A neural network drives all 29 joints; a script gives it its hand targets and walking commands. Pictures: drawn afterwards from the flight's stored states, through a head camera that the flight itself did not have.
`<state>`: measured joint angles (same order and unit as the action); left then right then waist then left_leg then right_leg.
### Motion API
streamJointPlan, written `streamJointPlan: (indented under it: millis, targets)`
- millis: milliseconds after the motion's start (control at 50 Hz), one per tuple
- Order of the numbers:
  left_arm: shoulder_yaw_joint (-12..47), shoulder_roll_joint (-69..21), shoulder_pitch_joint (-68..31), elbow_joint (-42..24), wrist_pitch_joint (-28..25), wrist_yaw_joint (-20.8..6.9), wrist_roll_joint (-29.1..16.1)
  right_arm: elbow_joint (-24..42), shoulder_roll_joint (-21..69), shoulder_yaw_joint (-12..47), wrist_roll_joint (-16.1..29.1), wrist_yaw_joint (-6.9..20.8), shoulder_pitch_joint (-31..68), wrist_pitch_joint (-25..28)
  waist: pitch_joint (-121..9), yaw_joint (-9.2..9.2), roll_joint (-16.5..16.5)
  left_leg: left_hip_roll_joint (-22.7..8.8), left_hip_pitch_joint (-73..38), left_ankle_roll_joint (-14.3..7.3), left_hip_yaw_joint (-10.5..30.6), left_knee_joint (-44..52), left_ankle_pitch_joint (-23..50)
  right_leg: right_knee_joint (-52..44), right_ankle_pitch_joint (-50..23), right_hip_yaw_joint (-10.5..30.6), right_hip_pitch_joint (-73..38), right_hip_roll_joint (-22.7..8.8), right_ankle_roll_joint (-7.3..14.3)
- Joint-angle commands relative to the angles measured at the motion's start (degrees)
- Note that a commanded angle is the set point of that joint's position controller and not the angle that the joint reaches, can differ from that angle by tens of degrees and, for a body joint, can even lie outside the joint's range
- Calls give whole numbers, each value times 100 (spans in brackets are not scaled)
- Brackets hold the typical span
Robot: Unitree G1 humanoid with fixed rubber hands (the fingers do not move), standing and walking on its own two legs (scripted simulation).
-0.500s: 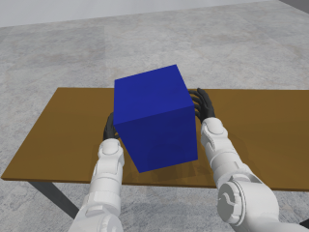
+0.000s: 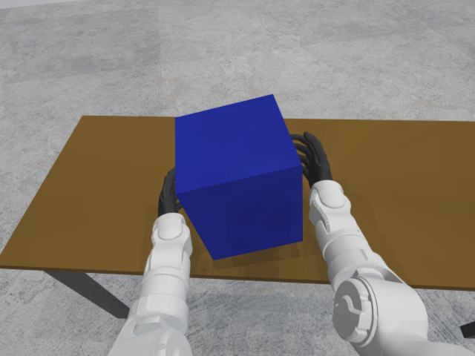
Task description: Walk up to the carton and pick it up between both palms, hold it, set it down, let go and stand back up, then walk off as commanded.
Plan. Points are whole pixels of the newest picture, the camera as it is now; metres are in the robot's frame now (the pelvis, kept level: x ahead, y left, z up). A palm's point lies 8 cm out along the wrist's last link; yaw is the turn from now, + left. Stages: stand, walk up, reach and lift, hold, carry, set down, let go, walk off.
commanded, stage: set down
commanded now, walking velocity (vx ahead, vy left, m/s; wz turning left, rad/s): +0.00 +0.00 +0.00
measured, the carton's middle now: (241, 181) +0.43 +0.01 +0.04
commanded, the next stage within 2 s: none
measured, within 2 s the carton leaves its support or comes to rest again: rests again in 0.98 s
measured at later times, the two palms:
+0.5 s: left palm (174, 225) +0.36 +0.14 -0.01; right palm (311, 188) +0.42 -0.12 +0.02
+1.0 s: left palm (171, 227) +0.36 +0.15 -0.02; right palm (307, 193) +0.42 -0.12 +0.01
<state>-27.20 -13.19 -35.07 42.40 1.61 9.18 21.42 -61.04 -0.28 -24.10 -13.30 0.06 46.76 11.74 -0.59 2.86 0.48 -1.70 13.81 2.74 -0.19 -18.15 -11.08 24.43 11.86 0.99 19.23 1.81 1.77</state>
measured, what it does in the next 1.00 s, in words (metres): stands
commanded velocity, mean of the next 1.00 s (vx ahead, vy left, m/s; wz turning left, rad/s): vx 0.00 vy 0.00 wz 0.00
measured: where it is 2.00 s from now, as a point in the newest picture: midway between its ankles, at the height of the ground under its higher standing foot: outside the picture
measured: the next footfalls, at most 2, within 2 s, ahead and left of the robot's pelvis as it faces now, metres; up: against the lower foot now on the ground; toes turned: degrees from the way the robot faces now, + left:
none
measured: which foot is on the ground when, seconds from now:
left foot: down 0.00-1.00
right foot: down 0.00-1.00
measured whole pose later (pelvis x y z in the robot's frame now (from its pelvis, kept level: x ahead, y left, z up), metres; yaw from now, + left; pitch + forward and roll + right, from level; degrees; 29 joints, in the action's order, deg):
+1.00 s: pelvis -0.01 +0.00 -0.01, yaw +0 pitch +18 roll +1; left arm -25.5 -10.6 -35.5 50.5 -14.5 13.0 14.8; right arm -65.3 -1.5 -19.4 -10.4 -1.8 47.9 18.9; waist -3.8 3.0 0.5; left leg -2.0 29.0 2.7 -0.2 -21.8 -10.5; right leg 24.4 9.3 1.0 32.8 2.1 2.0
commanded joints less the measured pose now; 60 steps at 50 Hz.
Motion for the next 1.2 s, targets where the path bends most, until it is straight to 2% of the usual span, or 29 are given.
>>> streamJointPlan:
  millis: [0,280,440,600,660,720,840,1000,1120,1180]
  targets:
    - [1271,-2255,-3923,-791,-943,-512,103,-206,3022,969,-804,772,2671,533,-4010,378,-574,35,303,-122,-759,-312,2634,156,-4427,-408,-2528,-21,-398]
    - [1344,-2368,-3843,-470,-1620,-458,83,-433,3159,1099,-1012,659,2577,966,-4682,358,-510,32,695,-98,-763,-468,2881,332,-4892,-387,-2474,-38,-329]
    - [1487,-2508,-3774,-241,-2029,-346,36,-745,3130,1061,-1200,623,2525,1226,-5145,347,-272,-72,385,-11,-652,-697,3360,261,-4407,-480,-1545,16,-184]
    - [1275,-2101,-3517,148,-2126,-339,96,-876,2666,937,-1184,575,2337,1202,-4828,378,-440,-6,1065,-76,-761,-486,2486,222,-4010,-420,-1885,2,-165]
    - [988,-1113,-3449,154,-2179,-171,-18,-806,1506,713,-979,433,2464,1180,-4902,459,-451,13,1116,-80,-802,-496,2502,243,-3890,-358,-1807,-7,-165]
    - [850,-254,-3133,-41,-2206,96,-223,-491,485,878,-491,200,2609,1107,-4778,559,-459,36,1128,-71,-796,-539,2616,197,-3816,-279,-1792,3,-177]
    - [907,90,-3096,-121,-2087,298,-509,-355,91,1383,304,31,2911,864,-4862,611,-393,80,1304,-64,-727,-686,2600,259,-3713,-219,-1735,79,-178]
    - [1310,590,-3039,-36,-2107,551,-1101,-190,-902,1717,1083,-88,3231,859,-5963,649,-123,42,904,169,-641,-1172,3374,284,-3599,-235,-1089,314,6]
    - [1554,1029,-2893,18,-2085,636,-1587,-46,-1735,1977,1741,-152,3425,856,-6492,628,-20,91,822,312,-616,-1444,3760,386,-3778,-230,-989,433,71]
    - [1629,1143,-2932,105,-1987,612,-1742,-67,-1951,2104,2008,-178,3467,765,-6326,577,-23,96,842,348,-581,-1422,3575,373,-3616,-221,-1030,444,57]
